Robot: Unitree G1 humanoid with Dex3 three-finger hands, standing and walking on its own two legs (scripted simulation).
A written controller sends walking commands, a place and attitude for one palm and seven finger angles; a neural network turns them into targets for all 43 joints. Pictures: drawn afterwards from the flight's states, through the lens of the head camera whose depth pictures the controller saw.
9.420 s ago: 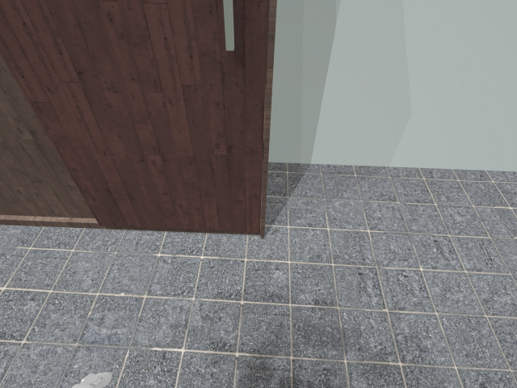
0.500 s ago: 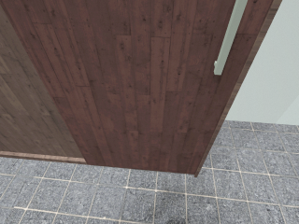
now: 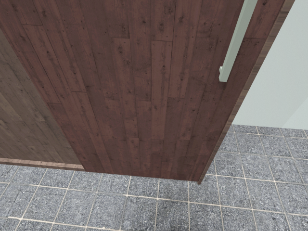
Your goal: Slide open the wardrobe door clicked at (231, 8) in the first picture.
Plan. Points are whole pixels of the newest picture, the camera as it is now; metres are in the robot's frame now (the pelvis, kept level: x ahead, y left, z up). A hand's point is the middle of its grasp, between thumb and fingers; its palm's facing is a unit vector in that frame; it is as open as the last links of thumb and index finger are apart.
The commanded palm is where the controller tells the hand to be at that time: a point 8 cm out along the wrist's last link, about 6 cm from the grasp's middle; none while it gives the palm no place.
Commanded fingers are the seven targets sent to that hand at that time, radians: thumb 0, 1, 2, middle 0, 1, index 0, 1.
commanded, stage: come to a stop and stand still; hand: right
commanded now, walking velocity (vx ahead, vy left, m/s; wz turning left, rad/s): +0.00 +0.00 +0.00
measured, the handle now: (234, 37) +0.53 -0.18 +0.25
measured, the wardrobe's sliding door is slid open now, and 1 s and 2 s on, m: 0.00 0.00 0.00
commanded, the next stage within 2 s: look again from close up in 0.18 s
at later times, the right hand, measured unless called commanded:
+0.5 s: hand out of the picture +0.06 -0.20 -0.17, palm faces +0.03 +0.96 -0.26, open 7.4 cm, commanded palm none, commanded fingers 0.00 -0.90 -0.90 0.20 0.30 0.20 0.30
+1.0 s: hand out of the picture -0.02 -0.23 -0.17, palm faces +0.00 +0.96 -0.28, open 7.4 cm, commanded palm none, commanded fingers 0.00 -0.90 -0.90 0.20 0.30 0.20 0.30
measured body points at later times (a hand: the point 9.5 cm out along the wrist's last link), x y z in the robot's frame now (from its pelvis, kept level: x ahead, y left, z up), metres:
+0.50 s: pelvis +0.01 +0.01 -0.01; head +0.00 +0.01 +0.44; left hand +0.07 +0.27 -0.15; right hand +0.06 -0.25 -0.15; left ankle +0.02 +0.11 -0.74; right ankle -0.04 -0.10 -0.74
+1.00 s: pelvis -0.04 -0.01 +0.00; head -0.05 -0.02 +0.45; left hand -0.01 +0.25 -0.15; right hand -0.02 -0.28 -0.15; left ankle +0.02 +0.11 -0.74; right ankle -0.04 -0.10 -0.74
